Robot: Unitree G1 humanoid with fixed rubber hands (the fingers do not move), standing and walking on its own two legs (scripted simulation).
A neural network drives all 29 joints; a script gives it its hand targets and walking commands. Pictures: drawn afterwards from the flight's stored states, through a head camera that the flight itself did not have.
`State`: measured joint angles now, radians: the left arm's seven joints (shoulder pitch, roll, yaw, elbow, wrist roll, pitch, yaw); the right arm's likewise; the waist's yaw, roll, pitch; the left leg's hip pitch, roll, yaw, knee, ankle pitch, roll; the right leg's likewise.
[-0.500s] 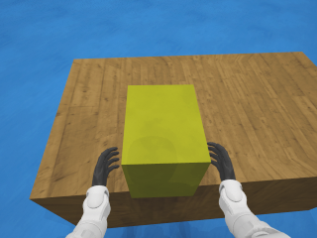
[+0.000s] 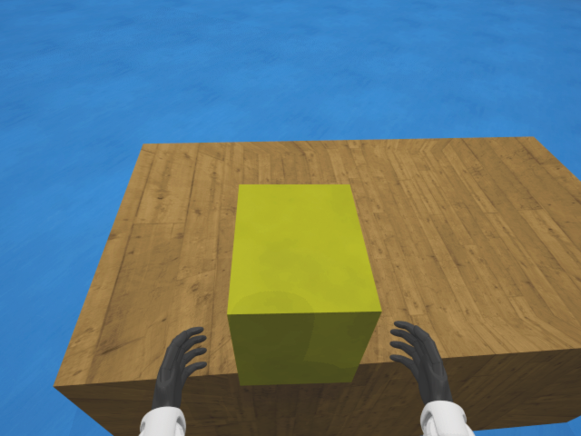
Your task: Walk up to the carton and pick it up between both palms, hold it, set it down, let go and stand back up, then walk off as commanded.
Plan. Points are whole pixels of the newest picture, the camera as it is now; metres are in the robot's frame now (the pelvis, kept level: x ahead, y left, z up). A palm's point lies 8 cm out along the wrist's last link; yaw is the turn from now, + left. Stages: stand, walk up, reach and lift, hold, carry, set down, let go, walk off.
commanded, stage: set down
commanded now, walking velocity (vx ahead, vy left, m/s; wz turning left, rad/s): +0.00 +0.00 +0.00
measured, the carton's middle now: (295, 283) +0.39 +0.00 -0.04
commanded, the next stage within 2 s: let go in 1.78 s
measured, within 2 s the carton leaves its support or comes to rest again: neither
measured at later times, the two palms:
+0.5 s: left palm (178, 396) +0.21 +0.17 -0.06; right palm (442, 397) +0.20 -0.20 -0.04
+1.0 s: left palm (178, 406) +0.20 +0.17 -0.07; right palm (445, 406) +0.19 -0.21 -0.06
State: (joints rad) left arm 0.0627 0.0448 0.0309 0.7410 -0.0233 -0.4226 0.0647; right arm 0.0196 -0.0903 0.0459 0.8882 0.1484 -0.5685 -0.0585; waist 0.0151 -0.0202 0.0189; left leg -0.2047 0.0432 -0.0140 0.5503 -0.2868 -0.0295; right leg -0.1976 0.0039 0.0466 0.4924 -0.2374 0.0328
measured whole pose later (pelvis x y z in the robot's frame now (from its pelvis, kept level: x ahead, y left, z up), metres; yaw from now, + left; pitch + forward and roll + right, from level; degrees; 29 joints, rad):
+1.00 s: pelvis +0.01 -0.01 +0.00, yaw +0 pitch -6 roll +0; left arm 0.08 0.08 0.02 0.71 -0.02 -0.11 0.03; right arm 0.09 -0.09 0.02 0.82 0.14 -0.32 -0.05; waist 0.02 -0.03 0.04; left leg -0.11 0.04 -0.01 0.47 -0.26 -0.04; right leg -0.13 0.00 0.05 0.48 -0.25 0.02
